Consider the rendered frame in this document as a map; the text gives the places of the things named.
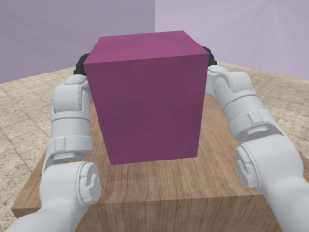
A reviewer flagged robot right forearm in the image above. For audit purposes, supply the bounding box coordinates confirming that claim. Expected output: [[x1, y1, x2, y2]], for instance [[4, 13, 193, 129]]
[[205, 65, 304, 175]]

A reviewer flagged right robot hand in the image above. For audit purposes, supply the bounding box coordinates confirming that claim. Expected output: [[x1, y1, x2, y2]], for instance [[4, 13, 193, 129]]
[[202, 46, 217, 66]]

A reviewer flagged robot right upper arm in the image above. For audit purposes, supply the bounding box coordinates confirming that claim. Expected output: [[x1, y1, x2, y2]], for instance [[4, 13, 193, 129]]
[[235, 133, 309, 232]]

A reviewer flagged carton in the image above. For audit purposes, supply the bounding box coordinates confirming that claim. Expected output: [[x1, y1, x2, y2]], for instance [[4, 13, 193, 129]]
[[83, 30, 210, 165]]

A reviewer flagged robot left forearm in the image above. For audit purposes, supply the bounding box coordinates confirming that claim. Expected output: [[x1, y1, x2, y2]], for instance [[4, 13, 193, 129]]
[[39, 74, 93, 204]]

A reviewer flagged pedestal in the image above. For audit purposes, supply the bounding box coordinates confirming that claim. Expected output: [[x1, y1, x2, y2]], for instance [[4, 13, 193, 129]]
[[11, 94, 309, 232]]

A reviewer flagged robot left upper arm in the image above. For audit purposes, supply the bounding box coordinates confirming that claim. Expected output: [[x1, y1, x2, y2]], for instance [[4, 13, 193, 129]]
[[4, 160, 102, 232]]

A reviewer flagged left robot hand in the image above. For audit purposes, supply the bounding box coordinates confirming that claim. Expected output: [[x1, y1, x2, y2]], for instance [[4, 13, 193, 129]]
[[73, 53, 90, 76]]

